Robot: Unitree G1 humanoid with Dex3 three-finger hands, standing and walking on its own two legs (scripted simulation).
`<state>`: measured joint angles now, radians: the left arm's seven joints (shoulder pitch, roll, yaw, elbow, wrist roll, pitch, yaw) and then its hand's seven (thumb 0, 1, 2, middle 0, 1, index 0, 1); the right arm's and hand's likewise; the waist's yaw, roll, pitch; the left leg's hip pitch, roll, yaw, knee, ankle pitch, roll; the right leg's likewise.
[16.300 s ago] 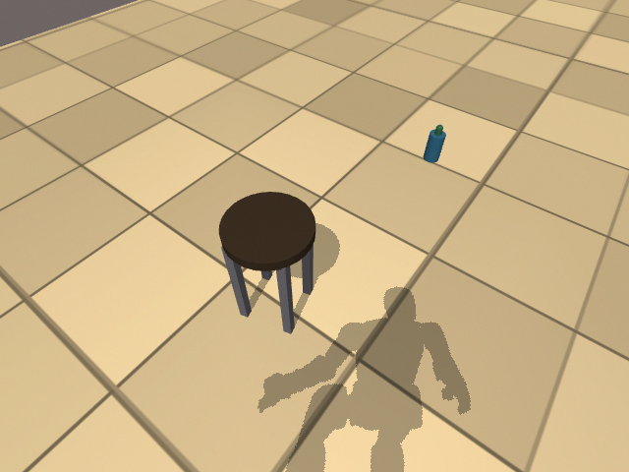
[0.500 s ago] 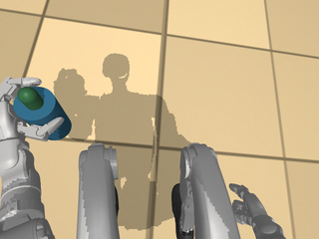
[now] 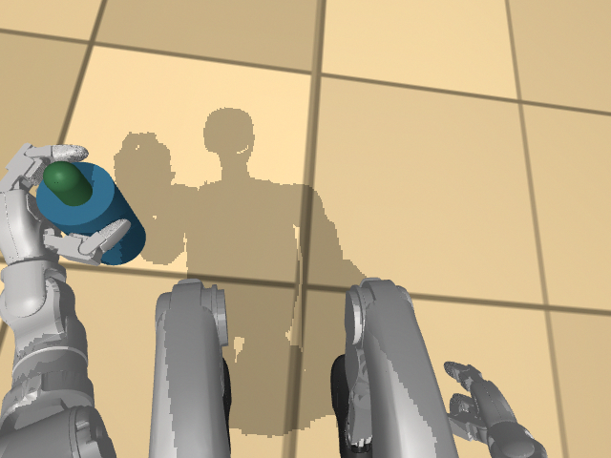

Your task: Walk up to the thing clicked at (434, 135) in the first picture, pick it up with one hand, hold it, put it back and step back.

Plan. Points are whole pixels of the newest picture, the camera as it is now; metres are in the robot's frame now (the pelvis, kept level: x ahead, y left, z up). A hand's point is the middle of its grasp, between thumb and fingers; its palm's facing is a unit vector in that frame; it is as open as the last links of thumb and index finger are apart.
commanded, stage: lift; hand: left
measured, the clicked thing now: (92, 211) +0.40 +0.27 -0.04
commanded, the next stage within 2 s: none
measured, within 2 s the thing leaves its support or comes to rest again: neither
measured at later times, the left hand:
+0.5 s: hand (52, 184) +0.39 +0.26 +0.07, palm faces +0.23 -0.97 -0.03, open 11.0 cm
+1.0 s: hand out of the picture +0.38 +0.24 +0.25, palm faces +0.26 -0.96 -0.02, open 11.0 cm
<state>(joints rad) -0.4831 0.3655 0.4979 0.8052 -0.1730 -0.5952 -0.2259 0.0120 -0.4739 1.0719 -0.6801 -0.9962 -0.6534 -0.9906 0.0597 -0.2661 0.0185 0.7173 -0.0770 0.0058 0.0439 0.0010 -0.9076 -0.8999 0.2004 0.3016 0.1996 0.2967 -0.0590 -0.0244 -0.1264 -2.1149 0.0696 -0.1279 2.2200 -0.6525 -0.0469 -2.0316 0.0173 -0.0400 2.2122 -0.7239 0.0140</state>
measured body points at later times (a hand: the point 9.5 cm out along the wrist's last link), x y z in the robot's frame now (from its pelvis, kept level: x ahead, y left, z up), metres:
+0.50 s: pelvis +0.01 +0.00 +0.07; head +0.19 +0.04 +0.48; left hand +0.37 +0.31 +0.07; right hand +0.18 -0.25 -0.06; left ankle +0.09 +0.15 -0.35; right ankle +0.09 -0.12 -0.35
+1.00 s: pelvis +0.05 +0.01 +0.22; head +0.16 +0.04 +0.65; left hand +0.36 +0.29 +0.25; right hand +0.24 -0.22 +0.11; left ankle +0.09 +0.14 -0.35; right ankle +0.09 -0.12 -0.35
